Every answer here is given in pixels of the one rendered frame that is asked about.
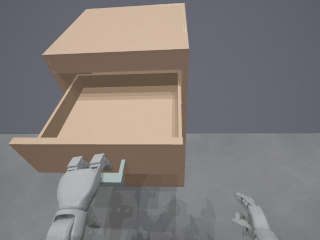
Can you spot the right robot hand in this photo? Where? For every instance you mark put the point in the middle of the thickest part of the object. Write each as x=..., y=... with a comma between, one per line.
x=246, y=223

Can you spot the robot left forearm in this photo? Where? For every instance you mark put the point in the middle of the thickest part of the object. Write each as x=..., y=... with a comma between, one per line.
x=68, y=224

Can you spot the cabinet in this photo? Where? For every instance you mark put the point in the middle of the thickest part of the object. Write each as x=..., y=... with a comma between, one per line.
x=129, y=39

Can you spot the robot right forearm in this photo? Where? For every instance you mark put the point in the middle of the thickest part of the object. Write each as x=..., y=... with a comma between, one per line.
x=263, y=234

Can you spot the drawer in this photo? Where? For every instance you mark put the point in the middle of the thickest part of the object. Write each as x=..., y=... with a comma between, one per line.
x=135, y=117

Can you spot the handle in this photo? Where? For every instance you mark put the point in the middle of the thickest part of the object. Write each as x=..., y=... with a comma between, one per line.
x=109, y=179

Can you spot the left robot hand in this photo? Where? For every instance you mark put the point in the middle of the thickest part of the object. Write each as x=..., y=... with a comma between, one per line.
x=79, y=185

